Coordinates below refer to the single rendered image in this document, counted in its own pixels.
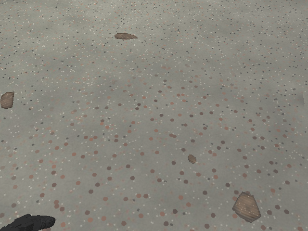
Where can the left robot hand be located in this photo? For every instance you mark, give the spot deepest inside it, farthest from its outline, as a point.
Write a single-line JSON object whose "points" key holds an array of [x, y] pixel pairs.
{"points": [[30, 223]]}

